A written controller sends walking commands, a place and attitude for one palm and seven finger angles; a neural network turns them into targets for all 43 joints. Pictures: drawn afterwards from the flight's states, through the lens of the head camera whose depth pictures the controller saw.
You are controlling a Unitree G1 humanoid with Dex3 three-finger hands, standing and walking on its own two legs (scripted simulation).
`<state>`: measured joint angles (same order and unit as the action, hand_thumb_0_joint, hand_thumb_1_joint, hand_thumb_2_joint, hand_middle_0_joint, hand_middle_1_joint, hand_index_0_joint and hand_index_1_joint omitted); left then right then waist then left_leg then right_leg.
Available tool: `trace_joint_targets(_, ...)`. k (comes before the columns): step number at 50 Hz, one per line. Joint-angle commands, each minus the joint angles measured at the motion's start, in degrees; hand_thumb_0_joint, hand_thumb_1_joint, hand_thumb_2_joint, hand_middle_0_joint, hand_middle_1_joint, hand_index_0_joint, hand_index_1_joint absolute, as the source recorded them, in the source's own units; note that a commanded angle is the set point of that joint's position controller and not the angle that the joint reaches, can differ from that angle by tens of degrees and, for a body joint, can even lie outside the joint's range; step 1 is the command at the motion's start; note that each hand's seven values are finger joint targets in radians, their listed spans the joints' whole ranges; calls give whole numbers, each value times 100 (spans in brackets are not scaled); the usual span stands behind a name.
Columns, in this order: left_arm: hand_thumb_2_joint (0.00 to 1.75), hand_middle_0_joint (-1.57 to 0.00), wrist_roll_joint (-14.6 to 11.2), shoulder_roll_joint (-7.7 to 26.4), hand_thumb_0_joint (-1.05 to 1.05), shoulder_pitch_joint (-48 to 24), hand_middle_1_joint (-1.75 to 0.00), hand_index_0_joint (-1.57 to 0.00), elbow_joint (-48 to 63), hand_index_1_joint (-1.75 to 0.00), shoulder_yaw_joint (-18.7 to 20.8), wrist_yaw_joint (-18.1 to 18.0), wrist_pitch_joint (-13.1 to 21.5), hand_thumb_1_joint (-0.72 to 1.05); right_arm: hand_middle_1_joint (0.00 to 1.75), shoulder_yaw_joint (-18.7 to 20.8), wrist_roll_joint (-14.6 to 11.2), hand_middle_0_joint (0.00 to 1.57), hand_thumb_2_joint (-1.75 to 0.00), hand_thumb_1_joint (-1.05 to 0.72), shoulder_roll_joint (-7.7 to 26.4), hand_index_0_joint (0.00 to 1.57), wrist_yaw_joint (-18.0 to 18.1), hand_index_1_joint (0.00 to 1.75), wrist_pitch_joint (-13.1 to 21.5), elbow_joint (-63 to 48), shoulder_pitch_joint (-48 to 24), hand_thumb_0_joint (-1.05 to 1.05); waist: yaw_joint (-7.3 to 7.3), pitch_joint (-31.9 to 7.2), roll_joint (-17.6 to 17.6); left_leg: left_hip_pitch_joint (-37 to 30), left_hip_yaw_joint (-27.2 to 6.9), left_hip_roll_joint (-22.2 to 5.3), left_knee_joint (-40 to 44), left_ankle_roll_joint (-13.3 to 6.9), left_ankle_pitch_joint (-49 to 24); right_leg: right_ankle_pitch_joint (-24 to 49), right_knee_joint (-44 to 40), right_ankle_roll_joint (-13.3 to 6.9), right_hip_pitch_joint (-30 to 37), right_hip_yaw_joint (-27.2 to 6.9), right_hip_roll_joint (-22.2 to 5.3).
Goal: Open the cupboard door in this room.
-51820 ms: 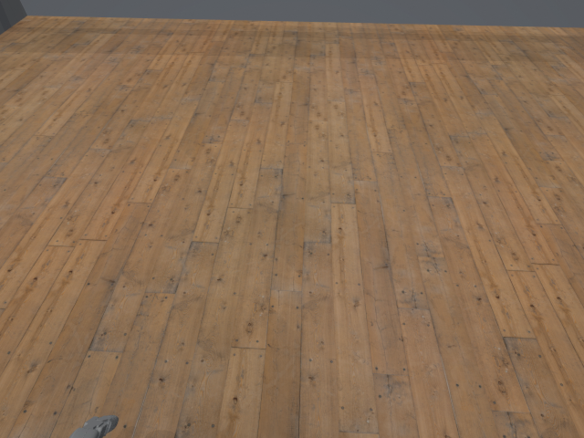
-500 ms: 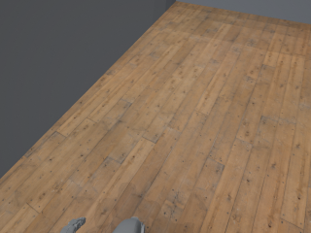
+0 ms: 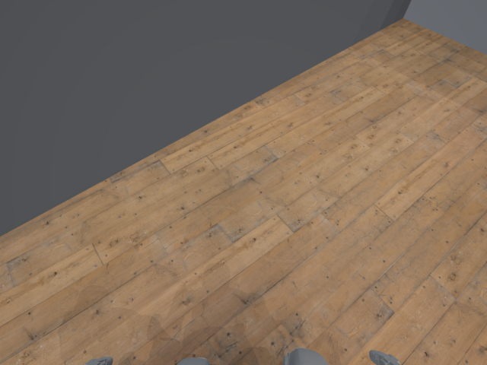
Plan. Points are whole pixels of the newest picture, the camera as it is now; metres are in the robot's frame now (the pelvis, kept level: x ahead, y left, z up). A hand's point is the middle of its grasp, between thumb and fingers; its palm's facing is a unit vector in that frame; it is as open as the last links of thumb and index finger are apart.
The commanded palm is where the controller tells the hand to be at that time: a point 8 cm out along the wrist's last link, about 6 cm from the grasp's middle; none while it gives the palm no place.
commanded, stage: turn to face it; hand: left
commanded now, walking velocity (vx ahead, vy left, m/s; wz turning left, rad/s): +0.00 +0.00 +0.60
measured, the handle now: out of the picture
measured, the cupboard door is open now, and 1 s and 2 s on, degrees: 45 45 45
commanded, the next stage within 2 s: none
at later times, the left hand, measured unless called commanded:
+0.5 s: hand out of the picture +0.01 +0.17 -0.18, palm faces +0.35 -0.91 -0.20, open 7.3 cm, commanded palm none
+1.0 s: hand out of the picture +0.00 +0.15 -0.14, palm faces +0.57 -0.76 -0.30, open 7.3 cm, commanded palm none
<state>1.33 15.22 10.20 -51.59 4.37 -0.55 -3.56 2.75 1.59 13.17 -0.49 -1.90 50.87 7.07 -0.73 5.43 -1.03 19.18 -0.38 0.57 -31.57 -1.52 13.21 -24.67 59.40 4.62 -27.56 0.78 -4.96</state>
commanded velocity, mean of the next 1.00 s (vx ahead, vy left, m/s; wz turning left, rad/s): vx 0.00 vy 0.00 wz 0.60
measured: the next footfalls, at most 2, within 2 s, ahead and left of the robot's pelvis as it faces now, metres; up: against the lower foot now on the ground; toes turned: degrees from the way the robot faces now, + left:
right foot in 0.16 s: +0.06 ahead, -0.17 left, +0.00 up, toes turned +5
left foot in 0.50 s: +0.03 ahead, +0.09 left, +0.00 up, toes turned +26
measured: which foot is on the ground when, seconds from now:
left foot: down 0.00-0.16, up 0.18-0.48, down 0.50-0.88, up 0.90-1.00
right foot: up 0.00-0.14, down 0.16-0.50, up 0.52-0.86, down 0.88-1.00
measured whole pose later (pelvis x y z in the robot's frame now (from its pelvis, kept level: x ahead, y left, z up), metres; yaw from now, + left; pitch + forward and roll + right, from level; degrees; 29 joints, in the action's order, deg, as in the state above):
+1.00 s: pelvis +0.04 -0.07 +0.00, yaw +37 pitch +1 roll +1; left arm 1.3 11.3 9.8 -49.4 2.4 -1.4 -1.1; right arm 5.3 1.3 14.7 -1.4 -4.4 53.4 10.1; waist 1.7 5.3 2.6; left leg 29.9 -1.8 1.7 -61.6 2.4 25.5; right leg -18.3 31.6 0.1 -13.9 5.4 -3.9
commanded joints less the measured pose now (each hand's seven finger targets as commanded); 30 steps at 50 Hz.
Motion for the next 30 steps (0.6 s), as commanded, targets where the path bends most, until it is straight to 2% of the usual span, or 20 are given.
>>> trace_joint_targets(1,90,-20,-12,335,0,-21,-30,-20,486,-30,55,3,162,90,30,381,6,20,-90,-90,1268,20,79,30,40,-335,155,0,189,-630,932,-217,-1685,-1237,1344,-724,-4,22,-921,-34,301,57,214)
trace_joint_targets(3,90,-20,-28,311,0,85,-30,-20,511,-30,48,-10,198,90,30,409,10,20,-90,-90,1281,20,67,30,13,-363,101,0,146,-708,1032,-99,-1842,-1186,1197,-708,-169,83,-1538,-75,710,115,368)
trace_joint_targets(5,90,-20,-43,350,0,424,-30,-20,449,-30,76,-22,259,90,30,435,-22,20,-90,-90,1221,20,63,30,-6,-431,-59,0,-40,-857,1041,243,-1824,-989,826,-561,-371,602,-2487,-106,1523,164,471)
trace_joint_targets(6,90,-20,-37,490,0,661,-30,-20,412,-30,116,-48,307,90,30,422,-61,20,-90,-90,1097,20,53,30,-15,-471,-139,0,-177,-888,695,631,-1655,-730,504,-346,-102,942,-3302,-150,2120,82,333)
trace_joint_targets(7,90,-20,37,908,0,833,-30,-20,408,-30,207,-97,372,90,30,376,-117,20,-90,-90,764,20,28,30,-17,-539,-88,0,-281,-956,-451,1481,-1060,-119,-549,33,732,431,-4228,-469,2771,-1079,-748)
trace_joint_targets(8,90,-20,78,1323,0,764,-30,-20,490,-30,259,-127,385,90,30,330,-116,20,-90,-90,511,20,5,30,9,-670,-152,0,-345,-850,-1875,1909,-107,467,-2202,382,2095,883,-4687,-1122,2507,-2526,-2213)
trace_joint_targets(9,90,-20,22,1221,0,541,-30,-20,557,-30,204,-158,370,90,30,388,-73,20,-90,-90,774,20,-15,30,-21,-633,-140,0,-210,-749,-1290,1605,-387,52,-3233,319,2112,1165,-4601,-1372,1802,-2177,-2419)
trace_joint_targets(10,90,-20,16,884,0,72,-30,-20,638,-30,131,-162,377,90,30,372,-48,20,-90,-90,661,20,-50,30,-63,-532,61,0,82,-628,-1001,1579,-377,-69,-3636,325,1659,1349,-4449,-1358,1655,-1500,-1947)
trace_joint_targets(11,90,-20,2,727,0,-48,-30,-20,666,-30,105,-163,385,90,30,365,-45,20,-90,-90,616,20,-57,30,-92,-394,44,0,133,-602,-1307,1668,-227,-151,-3887,411,1481,2210,-4165,-1242,1790,-1195,-1597)
trace_joint_targets(12,90,-20,-10,628,0,-104,-30,-20,671,-30,48,-159,391,90,30,340,-57,20,-90,-90,620,20,-77,30,-109,-326,85,0,190,-592,-1273,1623,-119,-237,-3853,479,1321,2957,-3947,-1181,1891,-612,-1423)
trace_joint_targets(14,90,-20,8,600,0,41,-30,-20,616,-30,47,-157,402,90,30,280,-97,20,-90,-90,455,20,-117,30,-120,-338,15,0,110,-662,-1234,1376,160,-229,-3125,540,1268,3789,-3751,-1074,2165,-22,-1289)
trace_joint_targets(19,90,-20,45,885,0,563,-30,-20,379,-30,145,-133,404,90,30,161,-120,20,-90,-90,262,20,-147,30,-51,-383,-339,0,-197,-731,-1073,769,671,-114,-1308,491,1281,4438,-3311,-1039,2620,262,-1481)
trace_joint_targets(22,90,-20,8,943,0,496,-30,-20,362,-30,197,-91,381,90,30,181,-105,20,-90,-90,391,20,-121,30,-8,-329,-19,0,-11,-836,-1019,-21,770,-27,-233,385,583,4141,-2808,-800,2289,517,-1463)
trace_joint_targets(23,90,-20,-36,924,0,407,-30,-20,383,-30,194,-71,368,90,30,221,-88,20,-90,-90,543,20,-111,30,19,-253,282,0,187,-979,-706,-667,690,-37,360,314,-38,3845,-2324,-605,1928,687,-1402)
trace_joint_targets(24,90,-20,-64,723,0,364,-30,-20,468,-30,160,-49,342,90,30,328,-59,20,-90,-90,956,20,-95,30,63,-195,651,0,382,-1269,271,-1646,-286,-778,731,15,-1226,2592,-1319,-289,1013,945,-1056)
trace_joint_targets(25,90,-20,-104,266,0,131,-30,-20,733,-30,36,-19,312,90,30,510,-25,20,-90,-90,1599,20,-30,30,85,-135,1131,0,670,-1354,1996,-2319,-2437,-2365,898,-926,-3671,-1231,36,129,-594,930,-229)
trace_joint_targets(26,90,-20,-46,400,0,-288,-30,-20,840,-30,14,-64,227,90,30,505,-41,20,-90,-90,1687,20,30,30,41,44,1450,0,775,-1420,1373,-2184,-2414,-2593,806,-1328,-3956,-1427,685,11,-752,144,-204)
trace_joint_targets(27,90,-20,-24,416,0,-410,-30,-20,803,-30,31,-84,195,90,30,459,-25,20,-90,-90,1523,20,70,30,63,17,1272,0,681,-1316,1088,-1867,-2153,-2317,970,-1243,-2900,-1035,887,-41,-796,-51,-269)
trace_joint_targets(28,90,-20,-28,343,0,-416,-30,-20,713,-30,61,-75,199,90,30,445,-22,20,-90,-90,1405,20,120,30,86,-103,933,0,547,-1134,1319,-1468,-1973,-1976,1024,-1073,-2270,-659,904,-32,-776,-106,-250)
trace_joint_targets(30,90,-20,-25,380,0,-207,-30,-20,527,-30,75,-11,169,90,30,347,-23,20,-90,-90,1158,20,150,30,97,-237,362,0,269,-809,1205,-874,-1466,-1542,1163,-765,-1545,-48,766,1,-512,-168,-188)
